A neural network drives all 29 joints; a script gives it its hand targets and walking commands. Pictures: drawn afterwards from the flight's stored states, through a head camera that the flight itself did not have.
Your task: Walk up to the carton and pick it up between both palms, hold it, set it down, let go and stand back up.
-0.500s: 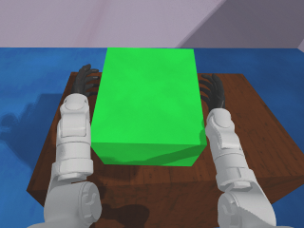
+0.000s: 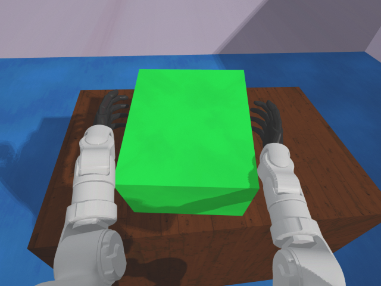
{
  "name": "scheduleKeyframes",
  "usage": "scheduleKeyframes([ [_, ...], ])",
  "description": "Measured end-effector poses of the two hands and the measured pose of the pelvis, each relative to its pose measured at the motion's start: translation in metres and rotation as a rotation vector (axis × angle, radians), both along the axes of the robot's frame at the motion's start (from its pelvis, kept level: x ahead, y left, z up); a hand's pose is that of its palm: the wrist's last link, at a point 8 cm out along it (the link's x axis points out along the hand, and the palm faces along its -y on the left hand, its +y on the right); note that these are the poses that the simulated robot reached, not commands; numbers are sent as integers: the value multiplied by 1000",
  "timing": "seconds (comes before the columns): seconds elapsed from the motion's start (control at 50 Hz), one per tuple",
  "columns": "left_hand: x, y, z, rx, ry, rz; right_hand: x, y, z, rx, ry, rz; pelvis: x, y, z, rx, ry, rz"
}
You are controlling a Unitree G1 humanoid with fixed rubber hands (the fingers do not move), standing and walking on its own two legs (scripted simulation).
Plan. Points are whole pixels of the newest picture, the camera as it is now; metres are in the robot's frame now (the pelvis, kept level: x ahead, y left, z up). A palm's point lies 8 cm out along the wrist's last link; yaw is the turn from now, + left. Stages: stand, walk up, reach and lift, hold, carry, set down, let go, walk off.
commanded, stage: set down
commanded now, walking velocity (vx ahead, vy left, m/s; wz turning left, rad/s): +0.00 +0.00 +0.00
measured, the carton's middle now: (189, 140) +0.42 -0.06 +0.06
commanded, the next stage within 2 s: none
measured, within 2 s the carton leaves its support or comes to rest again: rests again in 1.48 s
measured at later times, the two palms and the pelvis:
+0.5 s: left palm (116, 128) +0.42 +0.11 +0.12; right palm (275, 149) +0.33 -0.23 +0.11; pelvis +0.00 +0.00 +0.00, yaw -1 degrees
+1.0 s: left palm (119, 129) +0.44 +0.10 +0.10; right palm (271, 152) +0.34 -0.23 +0.09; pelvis +0.02 +0.00 +0.00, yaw -1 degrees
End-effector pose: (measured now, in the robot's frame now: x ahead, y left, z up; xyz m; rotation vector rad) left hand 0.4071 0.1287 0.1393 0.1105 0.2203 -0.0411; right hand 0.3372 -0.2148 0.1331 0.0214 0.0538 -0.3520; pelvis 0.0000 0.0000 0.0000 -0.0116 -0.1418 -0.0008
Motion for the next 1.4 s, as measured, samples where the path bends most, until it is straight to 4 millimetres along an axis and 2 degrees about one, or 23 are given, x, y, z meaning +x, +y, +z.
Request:
scheduleKeyframes([
  [0.14,2,1,-7,14,3,-8,-2,1,-9,11,3,-10,1,1,0,-2,11,10],
  [0.4,9,-16,-16,6,39,-55,-8,-12,-20,17,33,-52,0,2,1,1,40,-9],
  [0.66,23,-19,-35,-14,73,-73,-2,-14,-36,10,69,-72,5,1,2,5,78,-25],
  [0.8,29,-20,-37,-2,66,-84,3,-15,-40,14,79,-77,11,1,2,1,95,-20],
  [1.02,30,-25,-39,-9,59,-101,0,-17,-45,19,81,-89,15,1,1,-2,92,-20],
  [1.4,30,-34,-51,-42,58,-113,-10,-24,-62,0,115,-115,11,0,2,4,108,-39],
])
